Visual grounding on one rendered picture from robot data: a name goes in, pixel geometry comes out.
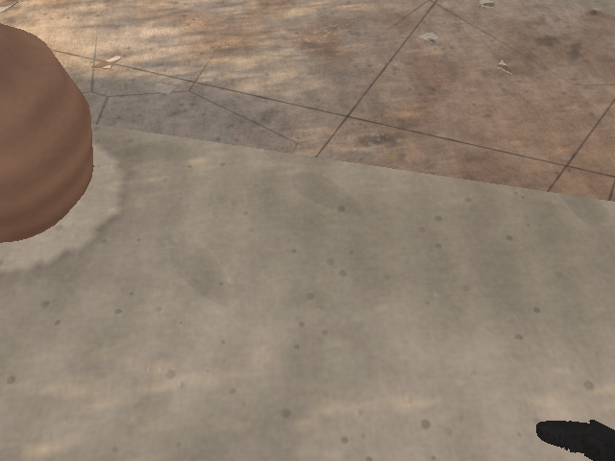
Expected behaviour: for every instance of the right robot hand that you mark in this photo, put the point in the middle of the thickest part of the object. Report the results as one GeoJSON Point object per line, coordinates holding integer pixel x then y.
{"type": "Point", "coordinates": [595, 440]}

